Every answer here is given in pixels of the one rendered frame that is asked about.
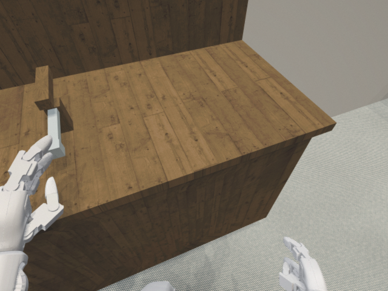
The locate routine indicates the robot left forearm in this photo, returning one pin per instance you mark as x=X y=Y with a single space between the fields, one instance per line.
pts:
x=12 y=277

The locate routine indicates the robot right hand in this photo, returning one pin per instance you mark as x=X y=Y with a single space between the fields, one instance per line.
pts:
x=307 y=276

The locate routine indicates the counter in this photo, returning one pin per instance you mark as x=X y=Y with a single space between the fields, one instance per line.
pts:
x=176 y=132

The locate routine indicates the robot left hand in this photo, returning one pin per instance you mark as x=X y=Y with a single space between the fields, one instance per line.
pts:
x=15 y=207

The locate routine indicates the tap lever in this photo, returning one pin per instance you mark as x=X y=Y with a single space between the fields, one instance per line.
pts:
x=54 y=129

